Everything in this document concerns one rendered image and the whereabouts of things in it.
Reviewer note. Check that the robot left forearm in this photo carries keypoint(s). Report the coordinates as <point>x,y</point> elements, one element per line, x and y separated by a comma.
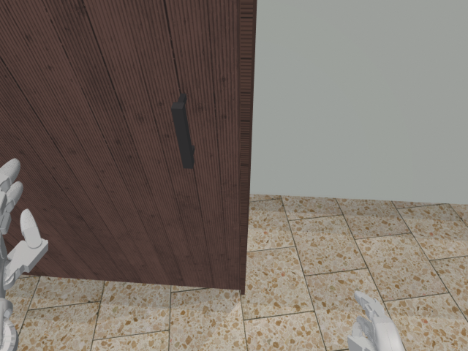
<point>8,334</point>

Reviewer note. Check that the robot right hand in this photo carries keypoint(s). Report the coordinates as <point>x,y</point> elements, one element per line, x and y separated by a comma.
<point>381,332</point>

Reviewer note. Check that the robot left hand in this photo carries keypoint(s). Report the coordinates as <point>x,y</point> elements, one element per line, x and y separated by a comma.
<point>27,253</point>

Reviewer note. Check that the handle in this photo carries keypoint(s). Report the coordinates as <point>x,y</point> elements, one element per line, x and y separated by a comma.
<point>182,132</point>

